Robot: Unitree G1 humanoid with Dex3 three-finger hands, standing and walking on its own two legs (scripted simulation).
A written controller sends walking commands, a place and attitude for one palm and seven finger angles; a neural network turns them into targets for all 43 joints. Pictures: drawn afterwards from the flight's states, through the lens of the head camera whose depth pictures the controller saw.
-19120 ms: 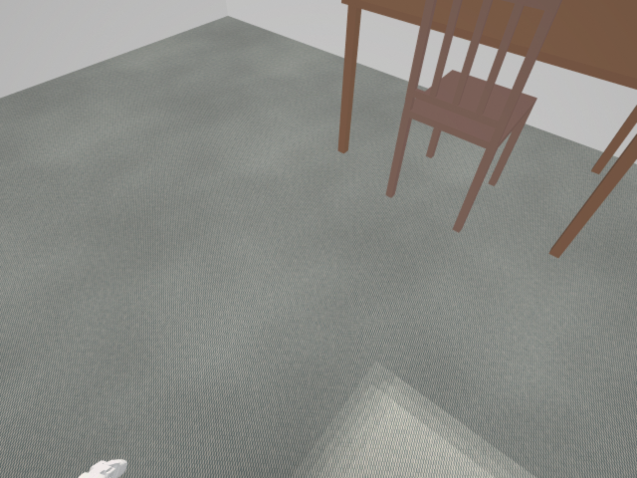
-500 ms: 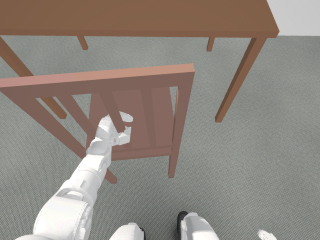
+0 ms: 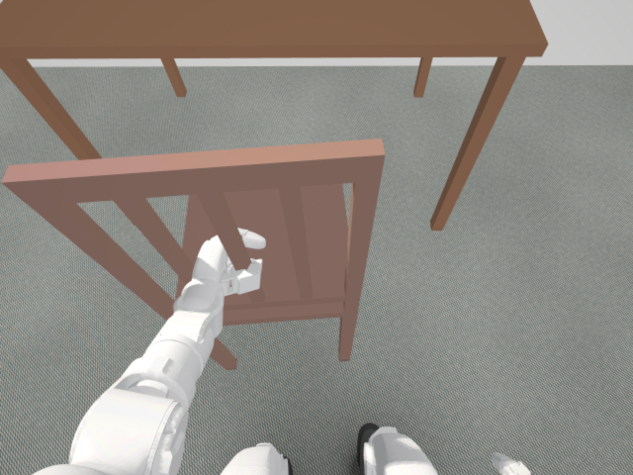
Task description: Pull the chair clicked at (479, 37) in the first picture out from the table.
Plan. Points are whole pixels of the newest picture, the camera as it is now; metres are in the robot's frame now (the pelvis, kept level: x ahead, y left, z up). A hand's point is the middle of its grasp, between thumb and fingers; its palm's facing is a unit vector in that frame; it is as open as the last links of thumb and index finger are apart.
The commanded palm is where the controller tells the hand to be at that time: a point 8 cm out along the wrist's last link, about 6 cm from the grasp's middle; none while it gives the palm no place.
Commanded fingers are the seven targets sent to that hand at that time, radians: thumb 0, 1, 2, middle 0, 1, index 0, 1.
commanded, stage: step backward, pulling the chair out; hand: left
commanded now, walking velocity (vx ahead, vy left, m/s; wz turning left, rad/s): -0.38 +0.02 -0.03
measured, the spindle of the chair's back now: (239, 256) +0.40 +0.13 -0.04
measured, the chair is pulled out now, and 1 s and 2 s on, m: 0.36 0.43 0.56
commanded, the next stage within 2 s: stop walking, hand still on the chair in 1.62 s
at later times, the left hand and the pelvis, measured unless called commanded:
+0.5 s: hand (246, 304) +0.33 +0.12 -0.06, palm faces +0.00 -0.98 -0.18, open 5.6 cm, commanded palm +0.34 +0.17 -0.05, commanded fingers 0.00 0.90 0.90 -0.50 -1.45 -0.50 -1.45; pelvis -0.05 +0.00 +0.00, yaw -1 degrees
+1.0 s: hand (240, 320) +0.31 +0.12 -0.05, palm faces -0.03 -0.99 -0.17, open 5.5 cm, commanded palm +0.31 +0.17 -0.05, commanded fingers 0.00 0.90 0.90 -0.50 -1.45 -0.50 -1.45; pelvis -0.08 +0.01 +0.00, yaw +0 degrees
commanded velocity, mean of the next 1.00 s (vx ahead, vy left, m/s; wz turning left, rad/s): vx -0.38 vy -0.01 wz -0.03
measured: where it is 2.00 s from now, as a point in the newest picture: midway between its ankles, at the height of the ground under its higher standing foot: outside the picture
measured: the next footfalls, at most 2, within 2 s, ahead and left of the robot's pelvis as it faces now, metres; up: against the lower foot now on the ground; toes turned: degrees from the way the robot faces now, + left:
left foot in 0.50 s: -0.07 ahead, +0.16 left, +0.00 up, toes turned +0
right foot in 1.04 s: -0.01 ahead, -0.12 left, +0.00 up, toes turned -7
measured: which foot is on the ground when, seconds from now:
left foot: down 0.00-0.40, up 0.42-0.48, down 0.50-1.00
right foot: down 0.00-0.92, up 0.94-1.00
